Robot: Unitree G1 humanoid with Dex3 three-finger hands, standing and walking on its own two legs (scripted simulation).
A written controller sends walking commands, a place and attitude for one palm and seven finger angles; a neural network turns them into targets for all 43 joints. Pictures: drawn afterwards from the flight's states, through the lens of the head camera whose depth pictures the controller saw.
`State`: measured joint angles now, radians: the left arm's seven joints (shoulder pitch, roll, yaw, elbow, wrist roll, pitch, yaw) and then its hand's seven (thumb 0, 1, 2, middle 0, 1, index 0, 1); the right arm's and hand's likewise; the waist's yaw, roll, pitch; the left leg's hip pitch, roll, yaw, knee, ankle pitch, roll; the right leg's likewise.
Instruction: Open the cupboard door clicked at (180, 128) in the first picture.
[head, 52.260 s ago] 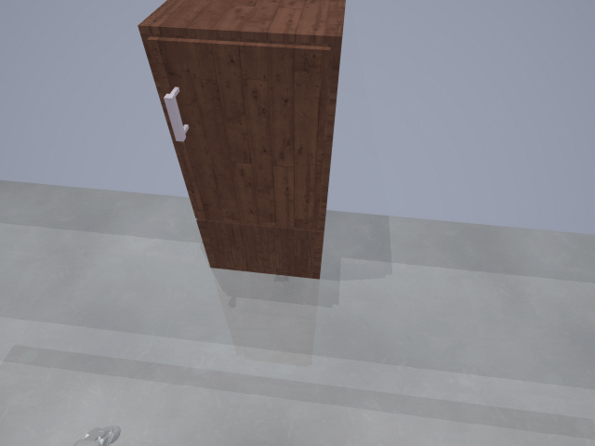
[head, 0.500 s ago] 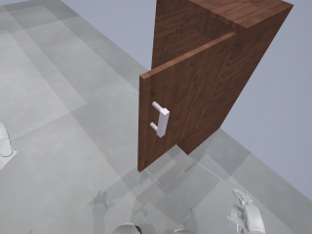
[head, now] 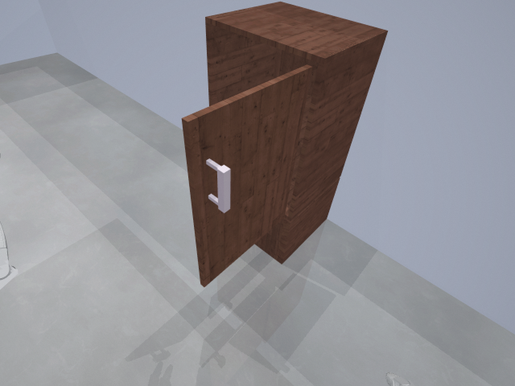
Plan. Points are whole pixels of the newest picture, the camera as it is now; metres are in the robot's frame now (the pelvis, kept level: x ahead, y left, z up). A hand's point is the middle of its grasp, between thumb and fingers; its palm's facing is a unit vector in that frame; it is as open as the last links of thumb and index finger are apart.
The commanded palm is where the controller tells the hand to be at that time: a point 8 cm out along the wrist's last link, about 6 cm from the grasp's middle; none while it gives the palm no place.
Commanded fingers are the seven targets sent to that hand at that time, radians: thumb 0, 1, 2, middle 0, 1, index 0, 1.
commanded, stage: stop stepping back and stand still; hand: left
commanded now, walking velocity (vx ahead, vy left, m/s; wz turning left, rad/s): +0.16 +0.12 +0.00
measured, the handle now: (217, 185) +0.53 +0.13 +0.00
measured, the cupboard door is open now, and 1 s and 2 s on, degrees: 90 90 90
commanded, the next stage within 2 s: let the arm hang, fingers relaxed in 0.46 s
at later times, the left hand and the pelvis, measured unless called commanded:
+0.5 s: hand out of the picture +0.13 +0.28 +0.18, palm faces +0.53 -0.72 -0.46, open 7.4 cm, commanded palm +0.07 +0.30 +0.20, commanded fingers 0.00 0.90 0.90 -0.20 -0.30 -0.20 -0.30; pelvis -0.06 -0.01 +0.02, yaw +2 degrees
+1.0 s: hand out of the picture -0.19 +0.19 -0.16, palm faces +0.12 -0.98 -0.16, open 7.2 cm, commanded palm none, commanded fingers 0.00 0.90 0.90 -0.20 -0.30 -0.20 -0.30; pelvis -0.13 +0.01 +0.02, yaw +6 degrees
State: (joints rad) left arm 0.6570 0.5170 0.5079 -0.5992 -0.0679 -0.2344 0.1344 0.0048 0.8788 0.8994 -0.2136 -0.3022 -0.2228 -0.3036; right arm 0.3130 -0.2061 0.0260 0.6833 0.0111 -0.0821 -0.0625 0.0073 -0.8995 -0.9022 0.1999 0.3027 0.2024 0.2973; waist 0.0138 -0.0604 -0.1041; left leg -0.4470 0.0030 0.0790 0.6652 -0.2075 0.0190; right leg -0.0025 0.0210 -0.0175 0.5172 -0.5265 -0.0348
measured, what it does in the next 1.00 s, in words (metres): walks backwards: right foot, then left foot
